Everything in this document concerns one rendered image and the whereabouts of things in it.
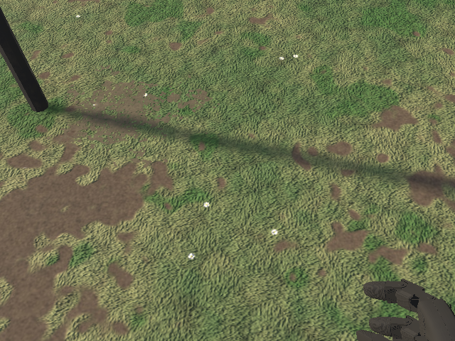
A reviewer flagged right robot hand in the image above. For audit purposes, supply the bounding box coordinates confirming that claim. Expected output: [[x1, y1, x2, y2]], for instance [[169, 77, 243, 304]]
[[356, 279, 455, 341]]

